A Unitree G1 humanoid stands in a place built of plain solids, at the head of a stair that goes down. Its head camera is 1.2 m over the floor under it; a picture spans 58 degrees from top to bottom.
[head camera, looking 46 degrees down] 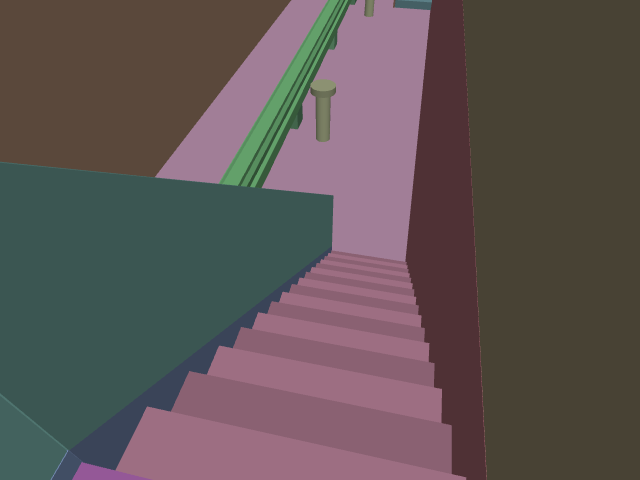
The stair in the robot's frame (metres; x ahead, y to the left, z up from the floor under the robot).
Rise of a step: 0.20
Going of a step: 0.23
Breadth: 1.02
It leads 12 degrees to the right of straight ahead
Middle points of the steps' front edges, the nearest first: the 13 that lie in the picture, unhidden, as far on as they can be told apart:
0.49 0.07 -0.19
0.71 0.02 -0.39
0.94 -0.03 -0.59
1.17 -0.08 -0.78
1.40 -0.12 -0.98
1.62 -0.17 -1.18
1.85 -0.22 -1.37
2.08 -0.27 -1.57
2.30 -0.32 -1.77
2.53 -0.37 -1.96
2.76 -0.41 -2.16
2.99 -0.46 -2.36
3.21 -0.51 -2.55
